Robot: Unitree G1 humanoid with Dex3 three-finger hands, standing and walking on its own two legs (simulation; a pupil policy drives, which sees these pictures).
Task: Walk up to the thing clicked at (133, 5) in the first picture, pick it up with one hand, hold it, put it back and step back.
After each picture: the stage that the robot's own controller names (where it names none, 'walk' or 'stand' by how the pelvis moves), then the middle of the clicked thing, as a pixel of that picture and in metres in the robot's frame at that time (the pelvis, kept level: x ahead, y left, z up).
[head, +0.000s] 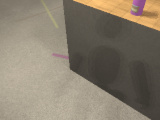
stand; (138, 3) +0.85 -0.28 +0.07
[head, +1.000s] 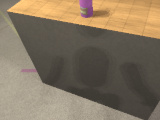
walk; (86, 4) +0.78 +0.04 +0.10
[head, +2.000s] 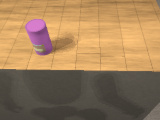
stand; (40, 38) +0.47 +0.18 +0.10
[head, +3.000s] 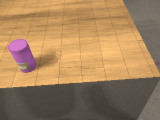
stand; (23, 56) +0.44 +0.25 +0.09
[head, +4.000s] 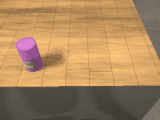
stand; (30, 55) +0.43 +0.23 +0.07
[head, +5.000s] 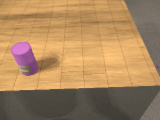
stand; (25, 59) +0.43 +0.24 +0.07
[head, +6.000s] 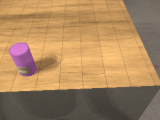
stand; (23, 60) +0.43 +0.25 +0.07
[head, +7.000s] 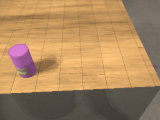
rise first; (23, 61) +0.42 +0.25 +0.07
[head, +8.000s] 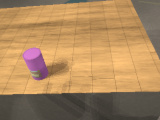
rise first; (36, 64) +0.42 +0.24 +0.08
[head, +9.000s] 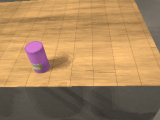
go down; (38, 57) +0.44 +0.24 +0.08
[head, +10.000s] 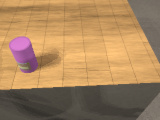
go down; (24, 55) +0.43 +0.22 +0.09
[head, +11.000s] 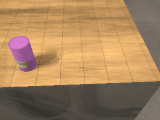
go down; (23, 54) +0.44 +0.23 +0.09
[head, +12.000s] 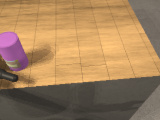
close in; (13, 52) +0.42 +0.24 +0.11
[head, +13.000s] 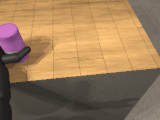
lift; (13, 44) +0.44 +0.23 +0.12
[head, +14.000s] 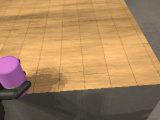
lift; (12, 77) +0.31 +0.23 +0.14
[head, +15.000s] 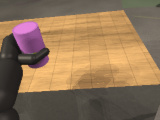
lift; (32, 45) +0.33 +0.17 +0.27
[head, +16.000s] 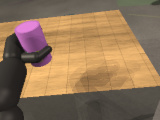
hold; (34, 44) +0.34 +0.16 +0.26
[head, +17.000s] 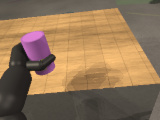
hold; (39, 53) +0.35 +0.16 +0.23
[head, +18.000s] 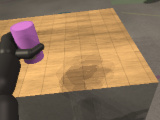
crouch; (28, 43) +0.38 +0.18 +0.24
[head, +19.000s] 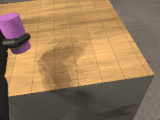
lower; (15, 33) +0.46 +0.21 +0.20
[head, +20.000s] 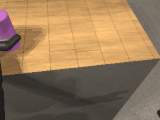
lower; (3, 32) +0.48 +0.24 +0.14
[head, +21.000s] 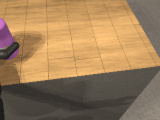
lower; (1, 40) +0.45 +0.25 +0.13
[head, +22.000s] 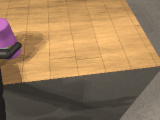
lower; (4, 40) +0.45 +0.25 +0.13
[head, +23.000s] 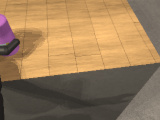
rest; (2, 36) +0.46 +0.25 +0.13
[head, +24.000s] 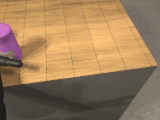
withdraw; (6, 44) +0.45 +0.24 +0.12
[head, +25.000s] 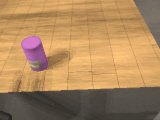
sink last; (35, 54) +0.43 +0.22 +0.10
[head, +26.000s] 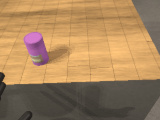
stand; (37, 49) +0.46 +0.23 +0.09
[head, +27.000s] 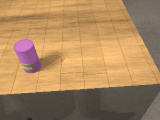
stand; (28, 57) +0.44 +0.24 +0.08
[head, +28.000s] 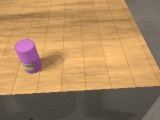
stand; (29, 57) +0.43 +0.23 +0.08
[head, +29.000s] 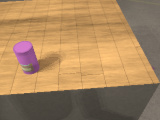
stand; (27, 58) +0.44 +0.24 +0.08
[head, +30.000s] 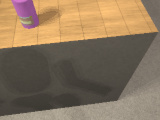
walk; (26, 10) +0.57 +0.24 +0.10
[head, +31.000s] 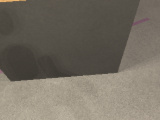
walk; out of the picture +0.91 +0.21 +0.10
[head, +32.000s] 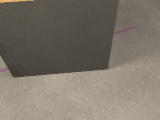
stand; out of the picture +1.14 +0.27 +0.09
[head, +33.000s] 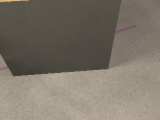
stand; out of the picture +1.13 +0.25 +0.07
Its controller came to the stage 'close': yes
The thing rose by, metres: 0.20
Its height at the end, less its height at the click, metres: +0.00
